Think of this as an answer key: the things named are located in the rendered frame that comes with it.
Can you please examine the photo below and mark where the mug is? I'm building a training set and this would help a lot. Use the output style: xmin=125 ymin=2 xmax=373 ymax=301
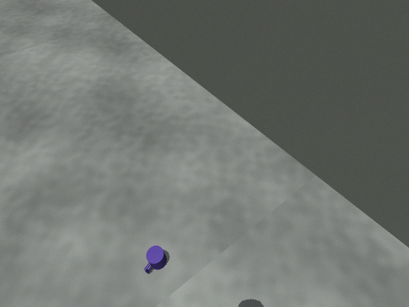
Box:
xmin=144 ymin=246 xmax=167 ymax=274

